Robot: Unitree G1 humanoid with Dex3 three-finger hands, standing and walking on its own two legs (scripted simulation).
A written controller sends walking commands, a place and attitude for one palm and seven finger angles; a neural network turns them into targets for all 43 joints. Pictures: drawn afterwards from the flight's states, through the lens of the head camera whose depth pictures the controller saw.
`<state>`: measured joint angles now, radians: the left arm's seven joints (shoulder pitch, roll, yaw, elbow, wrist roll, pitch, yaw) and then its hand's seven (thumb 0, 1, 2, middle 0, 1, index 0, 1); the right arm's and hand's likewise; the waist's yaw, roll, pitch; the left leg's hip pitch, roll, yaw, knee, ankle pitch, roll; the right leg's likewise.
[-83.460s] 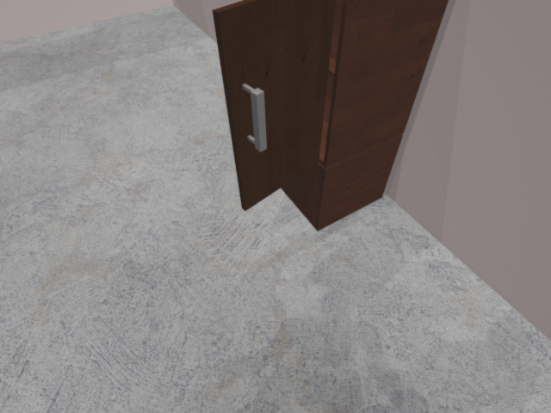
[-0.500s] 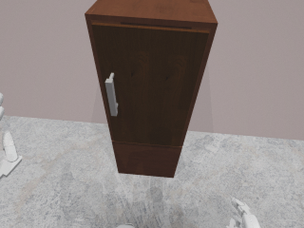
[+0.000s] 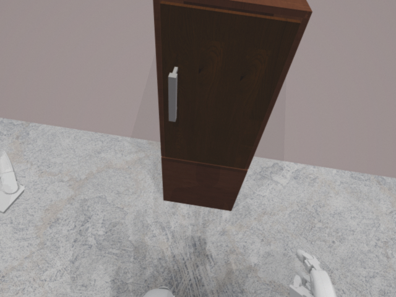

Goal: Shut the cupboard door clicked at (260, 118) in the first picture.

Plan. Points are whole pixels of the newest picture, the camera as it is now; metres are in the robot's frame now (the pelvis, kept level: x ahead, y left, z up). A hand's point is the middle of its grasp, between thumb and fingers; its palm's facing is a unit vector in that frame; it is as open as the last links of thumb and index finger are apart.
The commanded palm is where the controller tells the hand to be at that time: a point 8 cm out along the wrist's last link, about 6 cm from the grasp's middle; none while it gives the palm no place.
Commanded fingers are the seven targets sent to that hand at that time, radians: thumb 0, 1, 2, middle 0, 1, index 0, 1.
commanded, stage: stop stepping back and stand still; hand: left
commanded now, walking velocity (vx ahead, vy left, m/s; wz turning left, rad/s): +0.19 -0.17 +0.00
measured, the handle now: (174, 95) +0.66 +0.14 +0.02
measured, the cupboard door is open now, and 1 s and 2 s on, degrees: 0 0 0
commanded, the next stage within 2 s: let the arm hang, fingers relaxed in 1.04 s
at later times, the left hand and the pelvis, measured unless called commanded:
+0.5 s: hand out of the picture +0.16 +0.28 +0.18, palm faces +0.41 -0.83 -0.37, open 7.4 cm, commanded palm +0.09 +0.31 +0.19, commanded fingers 0.00 0.90 0.90 -0.20 -0.30 -0.20 -0.30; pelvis -0.08 +0.02 +0.00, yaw -5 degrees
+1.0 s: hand (26, 212) +0.18 +0.25 +0.18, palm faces +0.33 -0.83 -0.45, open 7.4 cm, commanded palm +0.12 +0.30 +0.19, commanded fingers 0.00 0.90 0.90 -0.20 -0.30 -0.20 -0.30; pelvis -0.05 +0.01 +0.01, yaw -5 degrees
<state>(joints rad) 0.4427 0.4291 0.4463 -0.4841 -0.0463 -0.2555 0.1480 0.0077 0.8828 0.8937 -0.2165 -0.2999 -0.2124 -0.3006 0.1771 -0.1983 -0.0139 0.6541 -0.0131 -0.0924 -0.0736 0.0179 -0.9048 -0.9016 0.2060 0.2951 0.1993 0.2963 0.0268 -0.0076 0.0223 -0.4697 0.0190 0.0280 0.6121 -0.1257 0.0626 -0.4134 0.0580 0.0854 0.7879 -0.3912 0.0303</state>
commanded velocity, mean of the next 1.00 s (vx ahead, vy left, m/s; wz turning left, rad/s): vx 0.10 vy -0.03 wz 0.00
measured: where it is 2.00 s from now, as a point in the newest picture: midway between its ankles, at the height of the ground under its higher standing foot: outside the picture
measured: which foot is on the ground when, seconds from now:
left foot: down 0.00-0.20, up 0.22-0.38, down 0.40-1.00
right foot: up 0.00-0.20, down 0.22-1.00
